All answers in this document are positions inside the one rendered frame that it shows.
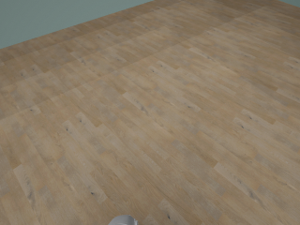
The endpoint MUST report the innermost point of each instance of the robot left thigh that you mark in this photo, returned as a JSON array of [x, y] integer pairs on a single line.
[[124, 220]]

